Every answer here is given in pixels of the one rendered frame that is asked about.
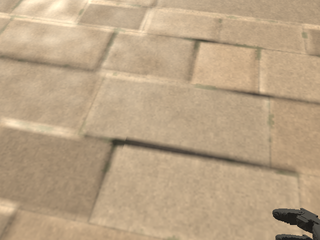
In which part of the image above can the right robot hand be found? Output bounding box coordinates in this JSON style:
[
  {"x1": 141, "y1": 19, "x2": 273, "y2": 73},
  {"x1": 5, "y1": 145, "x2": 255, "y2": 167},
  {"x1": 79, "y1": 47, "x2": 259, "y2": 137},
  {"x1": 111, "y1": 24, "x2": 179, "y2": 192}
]
[{"x1": 272, "y1": 208, "x2": 320, "y2": 240}]

